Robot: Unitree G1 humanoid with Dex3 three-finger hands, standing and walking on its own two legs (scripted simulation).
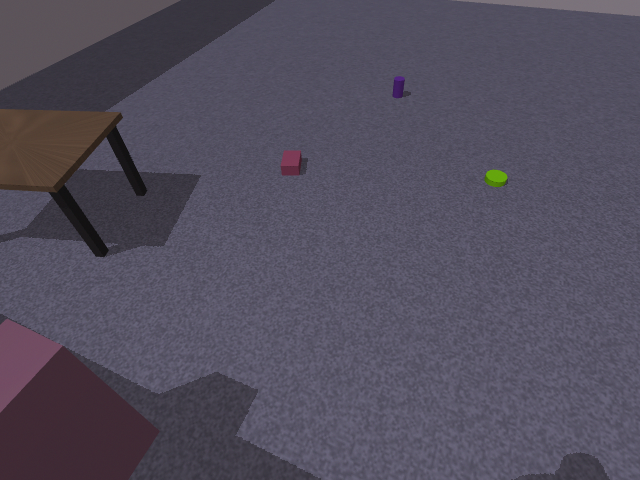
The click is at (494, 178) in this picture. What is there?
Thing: low tin
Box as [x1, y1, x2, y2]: [484, 170, 506, 186]
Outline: 486,173 484,179 490,185 501,186 504,184 506,180 506,175 499,170 489,170
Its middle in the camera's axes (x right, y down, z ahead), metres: +0.88 -0.31 +1.90
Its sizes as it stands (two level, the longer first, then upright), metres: 0.099 0.099 0.031
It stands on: the floor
